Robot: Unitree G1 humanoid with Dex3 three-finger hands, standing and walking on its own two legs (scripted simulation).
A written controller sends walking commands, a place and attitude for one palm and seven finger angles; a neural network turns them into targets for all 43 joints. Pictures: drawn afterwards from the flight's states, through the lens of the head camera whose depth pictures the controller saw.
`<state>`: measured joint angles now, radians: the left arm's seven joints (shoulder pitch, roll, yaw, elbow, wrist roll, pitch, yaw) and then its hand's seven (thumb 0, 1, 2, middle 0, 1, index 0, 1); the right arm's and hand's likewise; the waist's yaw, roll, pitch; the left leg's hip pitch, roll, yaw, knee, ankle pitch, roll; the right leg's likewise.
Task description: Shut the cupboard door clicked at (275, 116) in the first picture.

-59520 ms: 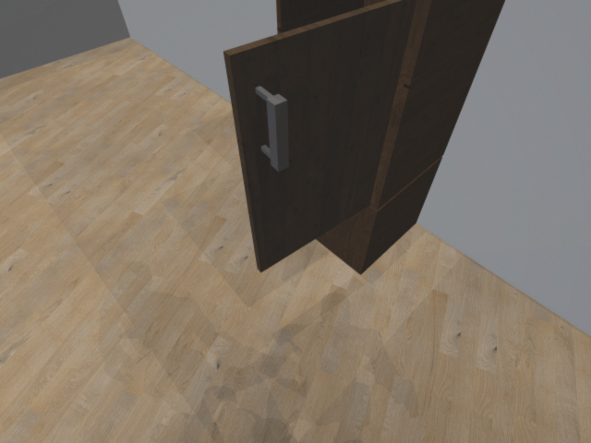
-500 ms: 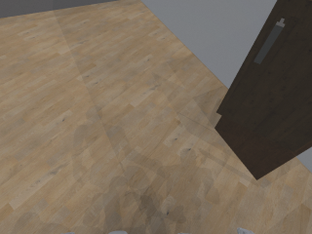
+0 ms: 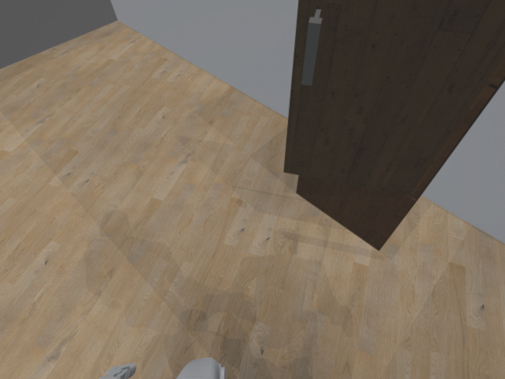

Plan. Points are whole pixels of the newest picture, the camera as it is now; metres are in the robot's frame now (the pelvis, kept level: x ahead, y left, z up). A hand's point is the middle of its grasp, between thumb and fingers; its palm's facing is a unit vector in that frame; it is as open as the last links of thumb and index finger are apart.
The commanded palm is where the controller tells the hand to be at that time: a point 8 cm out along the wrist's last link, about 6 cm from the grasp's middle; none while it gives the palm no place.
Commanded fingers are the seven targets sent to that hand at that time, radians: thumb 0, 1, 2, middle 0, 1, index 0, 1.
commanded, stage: turn to face it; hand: left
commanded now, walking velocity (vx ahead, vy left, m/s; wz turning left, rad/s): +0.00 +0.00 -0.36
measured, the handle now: (312, 48) +0.73 -0.09 +0.12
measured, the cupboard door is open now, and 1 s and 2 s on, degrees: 29 29 29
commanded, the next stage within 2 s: take the last steps up to it in 0.32 s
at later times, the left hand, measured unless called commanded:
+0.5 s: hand (144, 368) +0.15 +0.21 -0.16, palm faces -0.16 -0.96 -0.21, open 7.4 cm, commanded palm none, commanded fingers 0.00 0.90 0.90 -0.20 -0.30 -0.20 -0.30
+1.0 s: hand (175, 344) +0.20 +0.17 -0.19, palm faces -0.26 -0.95 -0.14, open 7.4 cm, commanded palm none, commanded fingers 0.00 0.90 0.90 -0.20 -0.30 -0.20 -0.30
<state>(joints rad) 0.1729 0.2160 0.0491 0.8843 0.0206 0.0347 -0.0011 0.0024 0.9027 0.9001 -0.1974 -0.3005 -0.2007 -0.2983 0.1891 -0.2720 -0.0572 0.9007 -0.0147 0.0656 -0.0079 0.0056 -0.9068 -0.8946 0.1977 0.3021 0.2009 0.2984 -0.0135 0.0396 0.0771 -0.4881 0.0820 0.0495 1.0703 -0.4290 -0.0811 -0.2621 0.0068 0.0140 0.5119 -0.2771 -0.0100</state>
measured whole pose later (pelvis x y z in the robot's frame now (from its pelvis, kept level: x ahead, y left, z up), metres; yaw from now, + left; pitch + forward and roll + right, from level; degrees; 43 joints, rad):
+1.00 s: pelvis +0.15 -0.01 -0.01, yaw -16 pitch +1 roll -1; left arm 0.30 0.22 0.06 1.07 0.03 0.03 -0.03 0.01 0.91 0.90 -0.20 -0.30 -0.20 -0.30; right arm 0.26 -0.18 -0.03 0.96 -0.04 -0.05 -0.02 0.00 -0.91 -0.89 0.20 0.30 0.20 0.30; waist -0.02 -0.06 0.04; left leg -0.32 0.08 0.15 0.61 -0.30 0.02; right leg -0.35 0.02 -0.01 1.09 -0.44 -0.03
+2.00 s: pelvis +0.26 -0.05 +0.01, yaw -17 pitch +0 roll -2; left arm 0.26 0.25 0.07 1.04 0.02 0.07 0.01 0.00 0.91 0.90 -0.19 -0.30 -0.20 -0.30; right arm 0.19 -0.14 0.00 0.97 -0.03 0.02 -0.04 0.00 -0.91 -0.89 0.20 0.30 0.21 0.30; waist 0.02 -0.05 0.05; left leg -0.24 0.01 0.05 0.44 -0.21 0.06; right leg -0.39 0.02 0.06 0.99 -0.38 0.05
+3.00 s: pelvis +0.25 -0.02 -0.01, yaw -18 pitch -2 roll -1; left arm 0.30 0.19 -0.01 1.05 0.02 0.00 0.05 0.00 0.91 0.90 -0.20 -0.30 -0.20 -0.30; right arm 0.19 -0.15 0.00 0.99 -0.01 -0.02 -0.02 0.00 -0.91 -0.89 0.20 0.30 0.20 0.30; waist 0.03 -0.02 0.01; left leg -0.27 -0.05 0.08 0.60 -0.30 0.10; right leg -0.14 -0.08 0.04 0.52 -0.36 0.03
